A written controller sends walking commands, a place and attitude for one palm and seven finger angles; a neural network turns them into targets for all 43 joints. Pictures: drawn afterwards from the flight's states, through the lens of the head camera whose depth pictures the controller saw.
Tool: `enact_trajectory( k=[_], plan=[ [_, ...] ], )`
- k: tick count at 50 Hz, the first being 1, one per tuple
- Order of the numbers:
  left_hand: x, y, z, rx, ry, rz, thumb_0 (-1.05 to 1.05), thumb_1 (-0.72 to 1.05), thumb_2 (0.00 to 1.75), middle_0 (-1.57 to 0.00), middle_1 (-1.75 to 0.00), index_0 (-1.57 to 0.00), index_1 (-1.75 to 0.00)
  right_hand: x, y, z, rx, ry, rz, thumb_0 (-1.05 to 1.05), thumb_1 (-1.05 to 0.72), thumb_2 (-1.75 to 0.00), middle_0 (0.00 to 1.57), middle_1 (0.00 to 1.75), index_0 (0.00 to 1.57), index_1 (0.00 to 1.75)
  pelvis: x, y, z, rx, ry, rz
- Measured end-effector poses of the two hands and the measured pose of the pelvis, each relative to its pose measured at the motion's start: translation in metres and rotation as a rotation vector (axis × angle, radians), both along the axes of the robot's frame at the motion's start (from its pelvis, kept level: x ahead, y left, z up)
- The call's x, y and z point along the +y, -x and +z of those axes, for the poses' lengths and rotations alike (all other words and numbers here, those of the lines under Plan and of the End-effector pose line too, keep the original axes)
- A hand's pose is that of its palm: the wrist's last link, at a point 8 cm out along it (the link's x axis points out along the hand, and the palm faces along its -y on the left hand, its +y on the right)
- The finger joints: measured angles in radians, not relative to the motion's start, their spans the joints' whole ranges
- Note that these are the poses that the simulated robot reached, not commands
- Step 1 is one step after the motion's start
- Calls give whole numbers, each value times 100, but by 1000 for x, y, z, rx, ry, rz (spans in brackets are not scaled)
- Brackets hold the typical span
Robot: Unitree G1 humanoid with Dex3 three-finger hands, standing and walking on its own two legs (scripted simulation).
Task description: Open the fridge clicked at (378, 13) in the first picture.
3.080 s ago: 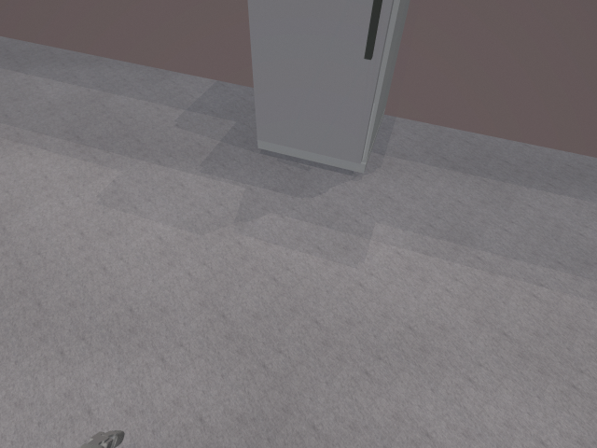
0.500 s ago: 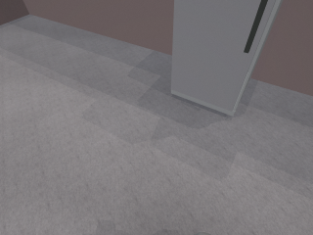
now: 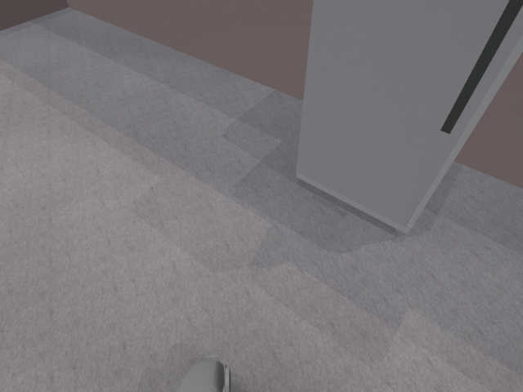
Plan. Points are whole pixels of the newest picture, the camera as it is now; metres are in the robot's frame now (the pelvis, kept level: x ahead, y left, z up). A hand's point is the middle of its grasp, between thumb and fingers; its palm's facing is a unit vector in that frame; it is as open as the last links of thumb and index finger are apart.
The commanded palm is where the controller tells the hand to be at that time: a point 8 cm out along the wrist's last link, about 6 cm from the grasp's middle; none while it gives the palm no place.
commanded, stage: walk to a spot facing it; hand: right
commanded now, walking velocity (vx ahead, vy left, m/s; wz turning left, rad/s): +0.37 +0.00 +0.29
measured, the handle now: (493, 44) +0.88 -0.50 +0.11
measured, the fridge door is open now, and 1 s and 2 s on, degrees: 0 0 0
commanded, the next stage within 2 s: turn to face it in 0.34 s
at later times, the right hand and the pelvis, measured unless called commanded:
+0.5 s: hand (344, 334) +0.26 -0.13 -0.17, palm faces +0.02 +0.98 -0.20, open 7.2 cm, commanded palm none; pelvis +0.24 +0.04 +0.00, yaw +2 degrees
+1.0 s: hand (367, 265) +0.41 -0.20 -0.16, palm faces +0.25 +0.93 -0.26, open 7.4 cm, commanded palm none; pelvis +0.35 +0.03 -0.01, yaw -12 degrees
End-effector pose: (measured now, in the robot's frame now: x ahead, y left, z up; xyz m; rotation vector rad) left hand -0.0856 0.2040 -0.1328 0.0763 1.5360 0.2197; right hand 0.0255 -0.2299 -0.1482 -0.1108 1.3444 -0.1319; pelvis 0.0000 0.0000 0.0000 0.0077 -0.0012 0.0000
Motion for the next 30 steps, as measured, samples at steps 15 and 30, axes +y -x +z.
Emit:
enact_trajectory(
  k=[15, 30],
  plan=[
    [45, -160, -30, -3, 48, 73, 1, 91, 90, -20, -29, -20, -29, 55, -218, 2, -191, 57, 76, -1, -93, -90, 20, 30, 20, 30, 51, -154, -16, -11, 1, 52],
    [67, -465, -5, -383, -57, -177, 1, 93, 90, -19, -29, -20, -29, 43, -228, -12, 47, 7, -56, 0, -92, -90, 20, 30, 20, 30, 29, -285, -13, -29, -19, -16]
  ],
)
